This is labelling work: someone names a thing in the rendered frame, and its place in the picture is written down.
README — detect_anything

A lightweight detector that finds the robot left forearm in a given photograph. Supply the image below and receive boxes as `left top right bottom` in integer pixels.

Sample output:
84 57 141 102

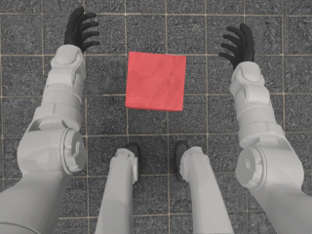
17 44 87 171

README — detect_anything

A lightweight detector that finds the right robot hand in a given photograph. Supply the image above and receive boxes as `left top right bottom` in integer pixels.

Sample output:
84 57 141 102
218 23 255 71

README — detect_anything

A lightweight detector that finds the left robot hand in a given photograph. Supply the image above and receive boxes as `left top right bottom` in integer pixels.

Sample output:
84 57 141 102
63 7 100 54

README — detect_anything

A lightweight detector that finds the robot left foot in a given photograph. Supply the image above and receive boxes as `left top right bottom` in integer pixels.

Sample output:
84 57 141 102
126 141 141 185

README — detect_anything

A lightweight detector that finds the robot left thigh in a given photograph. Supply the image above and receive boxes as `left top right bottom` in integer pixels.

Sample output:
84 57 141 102
95 153 138 234

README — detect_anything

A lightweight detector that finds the robot right upper arm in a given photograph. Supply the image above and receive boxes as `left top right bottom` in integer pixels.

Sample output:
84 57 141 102
235 145 312 234

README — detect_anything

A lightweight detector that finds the robot left upper arm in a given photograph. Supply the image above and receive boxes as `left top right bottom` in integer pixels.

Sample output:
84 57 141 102
0 128 87 234

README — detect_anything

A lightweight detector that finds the carton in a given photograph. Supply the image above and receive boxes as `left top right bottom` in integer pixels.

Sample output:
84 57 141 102
125 52 186 112

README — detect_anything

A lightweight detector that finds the robot right forearm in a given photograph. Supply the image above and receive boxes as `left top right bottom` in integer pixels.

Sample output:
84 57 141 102
229 61 304 180

